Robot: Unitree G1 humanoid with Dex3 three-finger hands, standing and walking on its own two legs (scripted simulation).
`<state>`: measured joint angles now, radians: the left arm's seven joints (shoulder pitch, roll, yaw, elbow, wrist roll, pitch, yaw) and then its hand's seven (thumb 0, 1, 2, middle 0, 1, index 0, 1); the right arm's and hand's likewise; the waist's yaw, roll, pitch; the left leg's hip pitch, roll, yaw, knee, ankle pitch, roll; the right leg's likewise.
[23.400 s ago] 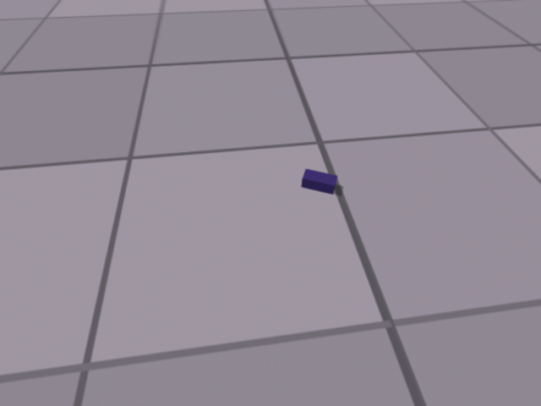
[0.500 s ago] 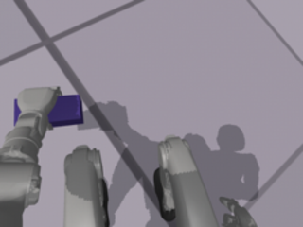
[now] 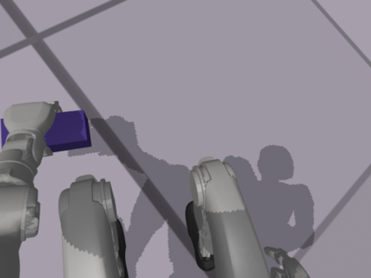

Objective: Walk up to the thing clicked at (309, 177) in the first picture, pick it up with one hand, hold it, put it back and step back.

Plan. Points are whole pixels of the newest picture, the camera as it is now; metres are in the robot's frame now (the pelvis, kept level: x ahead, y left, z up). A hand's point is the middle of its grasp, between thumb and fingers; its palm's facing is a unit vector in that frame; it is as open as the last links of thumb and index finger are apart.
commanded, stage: lower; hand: left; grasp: from above
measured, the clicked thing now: (50, 133) +0.45 +0.26 -0.20
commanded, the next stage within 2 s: rest in 0.40 s
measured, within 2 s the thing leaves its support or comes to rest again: neither
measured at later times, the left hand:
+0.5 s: hand (50, 138) +0.44 +0.27 -0.22, palm faces -0.46 -0.05 -0.89, open 10.6 cm
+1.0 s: hand (57, 139) +0.45 +0.26 -0.26, palm faces -0.46 -0.08 -0.89, open 10.6 cm
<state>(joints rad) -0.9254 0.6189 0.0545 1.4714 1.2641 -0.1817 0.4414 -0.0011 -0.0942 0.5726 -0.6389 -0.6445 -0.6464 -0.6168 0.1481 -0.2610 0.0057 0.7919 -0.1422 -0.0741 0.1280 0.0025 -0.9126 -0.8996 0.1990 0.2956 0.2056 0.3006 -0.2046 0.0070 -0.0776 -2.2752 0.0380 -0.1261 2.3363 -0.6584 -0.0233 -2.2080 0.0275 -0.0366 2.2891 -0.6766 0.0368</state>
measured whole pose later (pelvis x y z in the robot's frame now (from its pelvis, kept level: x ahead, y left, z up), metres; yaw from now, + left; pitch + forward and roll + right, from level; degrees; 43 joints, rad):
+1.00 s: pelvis +0.01 +0.00 -0.05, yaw -5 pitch +29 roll -9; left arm -0.94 0.79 0.16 1.65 1.32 -0.24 0.60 0.00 -0.10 0.57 -0.65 -0.64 -0.65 -0.61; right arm 0.11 -0.30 0.12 0.79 -0.26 -0.15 0.22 0.00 -0.90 -0.89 0.20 0.30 0.21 0.30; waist -0.30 -0.06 0.06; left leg -2.38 0.03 -0.22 2.55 -0.70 -0.04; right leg -2.28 0.06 -0.10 2.44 -0.69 0.05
